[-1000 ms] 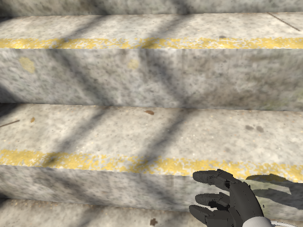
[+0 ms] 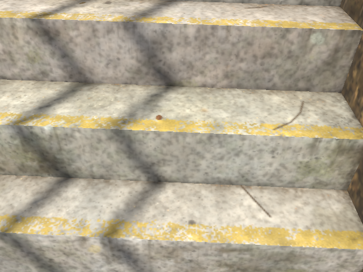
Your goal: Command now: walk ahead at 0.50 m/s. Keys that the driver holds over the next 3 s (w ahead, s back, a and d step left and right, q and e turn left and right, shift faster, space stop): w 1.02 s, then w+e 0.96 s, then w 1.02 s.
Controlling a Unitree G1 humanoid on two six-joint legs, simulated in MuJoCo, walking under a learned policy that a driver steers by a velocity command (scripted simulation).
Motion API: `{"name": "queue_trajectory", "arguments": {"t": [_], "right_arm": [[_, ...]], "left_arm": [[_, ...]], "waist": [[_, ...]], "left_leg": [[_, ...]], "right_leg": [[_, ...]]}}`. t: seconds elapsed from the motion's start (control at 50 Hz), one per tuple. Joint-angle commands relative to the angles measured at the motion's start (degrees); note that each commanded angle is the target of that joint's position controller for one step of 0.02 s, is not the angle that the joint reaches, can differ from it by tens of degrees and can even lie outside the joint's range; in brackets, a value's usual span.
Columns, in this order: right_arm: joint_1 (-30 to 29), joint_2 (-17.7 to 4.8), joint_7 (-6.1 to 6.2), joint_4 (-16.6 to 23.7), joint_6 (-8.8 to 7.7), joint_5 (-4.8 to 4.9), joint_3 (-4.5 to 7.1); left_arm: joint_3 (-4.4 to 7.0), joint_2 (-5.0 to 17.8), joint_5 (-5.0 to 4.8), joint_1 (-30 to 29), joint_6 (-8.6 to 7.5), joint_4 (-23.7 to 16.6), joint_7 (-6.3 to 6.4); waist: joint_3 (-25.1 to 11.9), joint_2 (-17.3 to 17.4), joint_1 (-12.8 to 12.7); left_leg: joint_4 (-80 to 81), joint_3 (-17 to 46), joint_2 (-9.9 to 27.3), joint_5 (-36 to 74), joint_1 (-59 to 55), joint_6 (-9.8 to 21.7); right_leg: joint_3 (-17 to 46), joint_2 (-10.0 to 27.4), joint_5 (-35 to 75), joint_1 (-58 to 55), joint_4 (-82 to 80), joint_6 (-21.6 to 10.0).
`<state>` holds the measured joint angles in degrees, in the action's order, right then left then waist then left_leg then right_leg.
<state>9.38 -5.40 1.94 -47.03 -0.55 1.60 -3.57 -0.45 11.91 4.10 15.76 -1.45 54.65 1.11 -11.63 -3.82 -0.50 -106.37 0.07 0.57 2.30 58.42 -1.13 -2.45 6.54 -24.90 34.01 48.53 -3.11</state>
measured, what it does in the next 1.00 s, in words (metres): steps to the left: left foot, then left foot 0.22 m lower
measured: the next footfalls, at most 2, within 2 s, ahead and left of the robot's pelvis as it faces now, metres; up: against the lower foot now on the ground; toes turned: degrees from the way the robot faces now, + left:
left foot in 0.12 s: -0.01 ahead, +0.18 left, +0.00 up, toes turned +7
left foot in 0.32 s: -0.18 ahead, +0.20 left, -0.22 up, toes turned +5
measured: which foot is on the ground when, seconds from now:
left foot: up 0.00-0.10, down 0.12-0.20, up 0.22-0.30, down 0.32-0.40, up 0.42-0.66, down 0.68-0.96, up 0.98-1.00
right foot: down 0.00-0.14, up 0.16-0.40, down 0.42-0.60, up 0.62-0.94, down 0.96-1.00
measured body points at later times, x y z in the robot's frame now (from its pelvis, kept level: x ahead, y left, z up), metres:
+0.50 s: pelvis -0.05 +0.12 -0.23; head +0.02 +0.13 +0.22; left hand +0.09 +0.34 -0.37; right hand +0.07 -0.13 -0.34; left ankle -0.13 +0.26 -0.74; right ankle -0.21 +0.03 -0.93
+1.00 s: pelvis +0.02 +0.24 -0.08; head +0.01 +0.29 +0.36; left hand +0.29 +0.38 -0.12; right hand -0.05 +0.00 -0.20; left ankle -0.08 +0.29 -0.78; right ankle +0.04 +0.18 -0.71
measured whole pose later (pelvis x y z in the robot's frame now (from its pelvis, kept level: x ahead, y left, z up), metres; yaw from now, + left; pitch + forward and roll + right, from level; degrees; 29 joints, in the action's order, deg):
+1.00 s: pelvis +0.02 +0.24 -0.08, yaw +3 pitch +3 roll -6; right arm 31.1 -8.9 4.3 -56.4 -1.1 -0.2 -0.3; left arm -6.8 3.2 2.0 -5.8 -1.8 33.7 -1.3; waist -4.9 -0.2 1.1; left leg -47.4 4.8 -2.3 11.4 17.6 2.5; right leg -10.3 -7.7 -45.1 38.5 68.6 -9.5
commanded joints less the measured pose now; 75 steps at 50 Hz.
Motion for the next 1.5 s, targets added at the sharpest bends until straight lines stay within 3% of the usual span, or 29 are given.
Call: {"name": "queue_trajectory", "arguments": {"t": [0.02, 0.12, 0.2, 0.22, 0.26, 0.32, 0.34, 0.36, 0.4, 0.44, 0.5, 0.54, 0.58, 0.6, 0.66, 0.7, 0.8, 0.88, 0.94, 0.96, 0.98, 1.0, 1.08, 1.24, 1.28, 1.34, 1.4, 1.46, 1.5], "right_arm": [[3.7, -7.1, 0.85, 1.8, 0.43, 0.42, 3.08], [10.0, -3.1, -0.29, 1.1, 1.16, -1.40, 2.65], [7.0, -2.2, -3.54, -0.8, -1.85, -10.09, 0.84], [7.7, -5.7, -5.22, 1.6, -3.26, -7.83, 1.59], [31.0, 4.0, -5.57, -10.7, -3.00, -2.19, -0.09], [15.0, -13.3, -2.83, -7.0, -2.72, -5.30, 2.48], [6.2, -26.4, -1.65, -2.1, -3.66, -7.70, 6.40], [8.5, -28.2, 0.09, -0.8, -2.26, -7.76, 7.85], [-12.3, -27.1, 1.22, 12.4, -1.13, -0.91, 8.83], [-2.8, -5.8, -2.97, 11.4, -6.70, -0.72, 4.63], [1.7, -2.6, -4.16, 20.1, -4.37, 2.48, 0.51], [3.8, -7.4, -1.60, 21.8, 0.86, -0.50, 1.10], [24.6, -22.0, -0.05, 13.2, 0.04, -7.90, 5.90], [39.4, -18.3, -0.68, 6.3, -0.69, -7.76, 7.51], [19.0, -13.3, -2.44, 0.7, -2.75, -6.73, 5.70], [21.8, -1.9, -3.40, -3.1, -3.58, -6.35, 2.74], [23.0, -3.4, -1.08, -7.8, -2.63, -2.62, 3.56], [18.2, -16.5, 2.05, -6.2, -2.78, 0.32, 4.60], [15.0, -20.6, 4.81, -6.2, -2.60, -2.98, 6.08], [9.3, -20.2, 4.43, -2.4, -2.36, -1.88, 6.66], [6.5, -15.8, 3.30, 1.9, -2.39, -1.67, 5.95], [6.3, -6.8, 0.38, 6.4, -3.46, -1.12, 4.34], [13.2, -6.5, -6.19, 12.1, -2.88, -4.69, 1.85], [16.4, -9.5, -0.69, 9.5, 1.23, -3.20, 1.61], [25.4, -8.8, -1.47, 4.6, 0.17, -7.96, 1.38], [15.0, 2.1, -5.05, -6.9, -0.93, -3.82, -1.03], [25.7, -19.4, 0.17, -9.6, -0.39, -5.65, 7.25], [10.1, -24.1, 5.60, -1.4, -0.38, -3.11, 9.81], [17.9, -15.2, 6.53, -2.9, -0.10, -4.48, 7.29]], "left_arm": [[2.14, 9.0, -1.67, -13.5, -2.15, -9.3, 1.15], [2.22, 6.1, -3.98, -18.7, -0.62, -14.9, 1.72], [-1.25, -6.6, -6.54, -22.6, 1.28, -21.6, -2.47], [-1.01, -5.8, -5.94, -14.4, 0.37, -22.6, -3.88], [-5.34, -8.4, -4.17, -39.3, -4.18, -31.6, -6.05], [-3.65, -1.3, -6.53, -21.3, -5.88, -31.6, -7.38], [-2.68, 5.6, -0.75, -20.3, -6.47, -35.3, -6.83], [0.08, 10.3, -1.43, -11.8, -6.68, -32.0, -5.99], [2.54, 11.7, -1.78, 0.2, -4.40, -15.8, -4.79], [1.18, 7.3, -1.32, -3.3, 0.58, -7.6, -4.52], [3.04, 8.7, 0.97, -14.7, 0.99, -12.8, -0.86], [3.70, 12.8, -1.49, -30.9, -2.24, -14.8, 1.22], [3.51, 14.4, -4.98, -39.7, -2.66, -21.1, 2.10], [3.42, 14.7, -5.91, -37.8, -3.24, -21.1, 1.22], [-0.09, -1.8, -5.87, -16.8, -5.51, -23.6, -2.32], [-1.73, -5.8, -6.42, -20.9, -8.44, -24.8, -4.60], [-7.70, -13.9, -3.28, -36.9, -7.76, -31.1, -7.98], [-6.57, -4.9, -0.91, -33.4, -3.36, -33.7, -3.06], [-1.18, 5.0, -3.41, -6.6, 0.94, -21.6, -1.06], [0.37, 7.8, -4.03, 1.2, 0.97, -17.8, -1.34], [0.82, 7.8, -3.72, 2.1, 0.90, -15.0, -1.88], [-1.02, -0.4, 1.46, -7.5, 0.87, -16.5, -0.79], [-1.96, -8.9, -2.13, -19.9, -2.14, -14.0, 1.04], [-1.34, -0.5, -1.60, -23.7, -2.32, -19.6, 0.76], [-2.70, -7.4, -2.81, -27.2, -0.38, -25.9, 0.16], [-4.56, -10.3, -7.18, -12.3, -3.10, -30.2, -1.94], [-4.45, -8.7, -5.00, -13.2, -7.62, -32.4, -6.06], [-5.91, -6.1, -6.95, -21.9, -3.73, -38.5, -5.30], [-3.95, -5.5, -2.76, -33.4, -2.71, -36.6, -4.79]], "waist": [[3.6, -4.6, 6.9], [4.1, -1.1, 7.1], [9.2, 21.4, -1.5], [2.3, 15.4, -6.6], [18.6, -2.7, 7.5], [0.3, 12.4, -11.2], [-4.5, 21.7, -14.8], [-19.6, 11.6, -12.8], [-7.2, 0.3, -14.5], [10.0, -19.9, 2.5], [-5.1, -14.0, 8.9], [8.7, -10.8, 17.8], [-3.2, 18.1, 22.8], [-5.6, 14.8, 27.1], [9.2, 28.7, 2.3], [11.8, 17.1, 4.3], [4.1, 5.2, 2.5], [-5.6, 12.7, -4.6], [-4.7, 17.4, -14.3], [-3.6, 12.4, -16.5], [-3.3, -15.1, -14.5], [-6.6, -25.3, -7.6], [10.1, 11.0, 12.0], [5.7, -0.2, 13.9], [7.5, 9.4, 14.3], [17.5, 11.5, -4.6], [2.4, 6.3, -2.1], [-3.5, 3.2, -5.3], [-6.8, -8.6, 1.8]], "left_leg": [[21.2, 0.5, 6.1, -2.1, -10.8, 0.5], [61.1, -3.6, 8.1, 0.8, -27.6, 5.1], [78.4, -2.4, 4.9, 13.8, -31.5, 10.3], [68.0, -0.4, 4.3, 20.2, -44.7, 11.3], [106.2, 0.9, 5.7, 5.7, -48.5, 8.0], [94.8, -10.4, 6.8, 88.2, -61.4, 2.0], [71.8, -3.4, 10.0, 128.9, -78.0, 0.8], [53.9, -2.3, 11.9, 144.9, -68.9, -4.0], [28.7, 6.0, 8.1, 79.9, -59.4, -0.3], [-12.9, 5.8, -10.6, -48.6, 15.9, 2.7], [-20.0, 0.5, 2.5, -55.8, 19.7, -1.2], [-25.0, 0.8, 2.6, -59.0, 3.6, -6.0], [48.4, 4.2, 7.3, -15.7, -47.0, 3.9], [74.8, 5.0, 5.7, -1.0, -63.5, 9.3], [76.4, 17.3, 10.3, 29.3, -64.7, 16.6], [75.9, 8.1, 9.7, 41.6, -67.5, 7.0], [87.1, 6.0, 6.3, 33.3, -50.4, 0.4], [100.2, 3.3, 8.1, 81.3, -35.5, 6.3], [85.0, 7.2, 17.3, 105.6, -58.8, 7.2], [71.5, 7.0, 14.4, 96.6, -57.5, 6.2], [31.6, 5.2, 1.0, 27.8, -36.0, 2.4], [-15.7, 15.3, -13.8, -26.4, -6.6, -0.4], [-17.8, 11.6, -4.3, -24.0, -5.9, 3.0], [39.4, -2.7, 3.3, -6.8, -37.2, 3.9], [77.3, 6.0, 7.0, -1.0, -44.8, 11.4], [115.9, -4.3, 8.1, 31.8, -42.6, 6.0], [71.1, 8.3, 20.9, 74.9, -96.0, 4.9], [87.0, 23.4, 35.3, 36.4, -77.5, 9.3], [85.1, 11.0, 23.5, 66.9, -70.2, 9.1]], "right_leg": [[15.9, 11.7, -20.2, 1.1, -23.1, -7.8], [8.4, 12.1, -16.8, 1.0, -7.3, -2.6], [-4.6, -4.9, 1.6, 19.6, 72.3, 5.2], [-3.8, -8.1, -2.7, 25.0, 70.6, 6.3], [-4.3, -6.2, -3.6, 29.6, 47.9, 0.4], [-12.1, -12.8, -5.2, 1.1, 30.5, -6.1], [-7.5, -12.8, -16.3, 2.3, 4.0, -5.0], [0.2, -9.0, 19.3, -23.7, 1.8, -7.3], [3.2, -2.1, 42.0, -31.8, -53.6, -9.6], [6.4, 9.9, 131.0, -69.8, -10.6, -7.4], [13.2, 17.6, 67.6, -57.1, -24.2, -11.3], [12.6, 22.1, 79.7, -28.3, -35.6, -6.9], [4.8, 9.4, 101.0, -15.8, -7.5, -4.3], [2.8, 5.8, 99.7, -11.9, 15.5, -5.6], [8.1, -17.0, 9.7, 30.5, 76.6, -2.1], [11.3, -19.0, -0.3, 45.3, 92.4, -3.8], [-6.7, -12.4, 9.5, 37.7, 66.4, -2.6], [-16.4, -14.9, 4.9, -5.6, 36.8, -1.6], [-1.0, -14.3, -16.0, -8.0, 17.6, -5.4], [5.0, -10.7, -10.6, -15.1, -2.6, -9.5], [19.1, -1.8, 5.1, -27.6, -7.3, -15.8], [50.7, 10.8, 0.8, -23.3, -13.4, -22.5], [24.8, 1.8, -10.2, 8.4, -5.8, -6.6], [7.3, -5.7, 1.4, 28.9, 9.9, -1.5], [-3.7, -15.0, 1.9, 31.2, 45.2, 6.3], [0.8, -13.3, -15.4, 19.3, 63.7, -4.3], [9.1, -8.1, -13.6, 73.9, 92.0, -1.9], [14.4, 9.3, -1.8, 61.3, 65.4, 2.8], [3.9, 0.1, 3.4, 39.0, 66.6, 3.6]]}}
